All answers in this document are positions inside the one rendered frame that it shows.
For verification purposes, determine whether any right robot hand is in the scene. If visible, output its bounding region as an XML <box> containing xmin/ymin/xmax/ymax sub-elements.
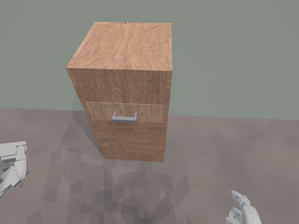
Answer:
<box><xmin>226</xmin><ymin>190</ymin><xmax>262</xmax><ymax>224</ymax></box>

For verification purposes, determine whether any cabinet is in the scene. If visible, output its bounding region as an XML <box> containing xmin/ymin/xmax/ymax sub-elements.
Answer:
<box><xmin>66</xmin><ymin>22</ymin><xmax>172</xmax><ymax>162</ymax></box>

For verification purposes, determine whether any drawer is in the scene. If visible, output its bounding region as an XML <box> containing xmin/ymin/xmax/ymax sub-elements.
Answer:
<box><xmin>85</xmin><ymin>102</ymin><xmax>164</xmax><ymax>122</ymax></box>

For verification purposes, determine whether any left robot hand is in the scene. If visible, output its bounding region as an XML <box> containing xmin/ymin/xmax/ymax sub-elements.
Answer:
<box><xmin>0</xmin><ymin>141</ymin><xmax>30</xmax><ymax>199</ymax></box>

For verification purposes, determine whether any handle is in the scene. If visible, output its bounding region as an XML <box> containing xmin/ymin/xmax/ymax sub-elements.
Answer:
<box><xmin>112</xmin><ymin>112</ymin><xmax>137</xmax><ymax>123</ymax></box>

